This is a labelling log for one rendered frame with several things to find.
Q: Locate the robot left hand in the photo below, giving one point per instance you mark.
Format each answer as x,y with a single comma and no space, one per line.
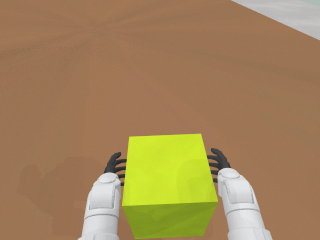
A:
111,166

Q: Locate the robot left forearm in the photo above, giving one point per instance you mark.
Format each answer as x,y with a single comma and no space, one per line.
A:
102,209

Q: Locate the robot right hand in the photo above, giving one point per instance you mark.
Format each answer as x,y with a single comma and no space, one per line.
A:
222,162

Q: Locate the carton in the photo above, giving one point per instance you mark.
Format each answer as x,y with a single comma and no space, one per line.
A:
168,188

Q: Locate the robot right forearm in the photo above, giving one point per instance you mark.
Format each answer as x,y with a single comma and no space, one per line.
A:
241,207

